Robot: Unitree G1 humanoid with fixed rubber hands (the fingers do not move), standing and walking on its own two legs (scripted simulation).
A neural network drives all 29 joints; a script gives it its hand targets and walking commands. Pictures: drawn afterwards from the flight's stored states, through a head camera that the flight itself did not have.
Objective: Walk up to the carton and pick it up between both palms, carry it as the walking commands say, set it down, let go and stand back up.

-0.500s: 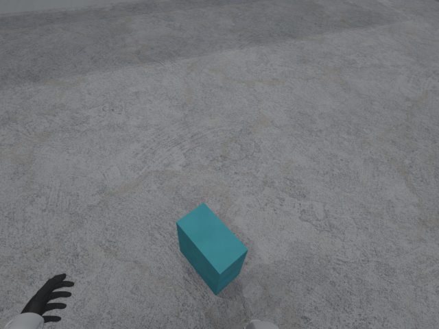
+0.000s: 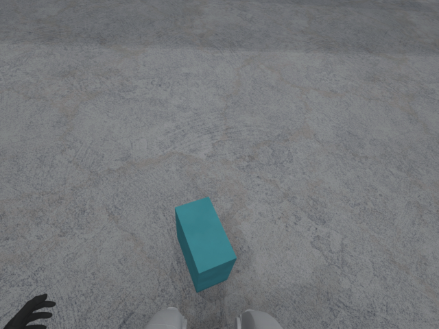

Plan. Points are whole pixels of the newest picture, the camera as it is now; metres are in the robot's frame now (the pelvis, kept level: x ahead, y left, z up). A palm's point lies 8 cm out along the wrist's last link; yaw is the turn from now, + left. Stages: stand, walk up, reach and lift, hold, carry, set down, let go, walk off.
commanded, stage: walk up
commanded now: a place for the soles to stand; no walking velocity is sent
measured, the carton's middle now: (202, 245) +0.48 +0.04 -0.59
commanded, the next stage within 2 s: none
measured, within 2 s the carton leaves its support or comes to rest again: neither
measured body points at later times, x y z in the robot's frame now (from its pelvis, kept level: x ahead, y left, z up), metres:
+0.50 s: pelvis +0.01 -0.19 +0.01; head +0.04 -0.19 +0.46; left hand -0.01 +0.17 -0.05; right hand +0.23 -0.48 -0.08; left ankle +0.01 -0.06 -0.65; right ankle +0.06 -0.29 -0.70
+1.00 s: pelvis +0.01 -0.19 +0.01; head +0.02 -0.18 +0.46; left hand -0.08 +0.15 -0.08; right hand +0.26 -0.44 -0.07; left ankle -0.03 -0.07 -0.68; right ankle +0.10 -0.28 -0.70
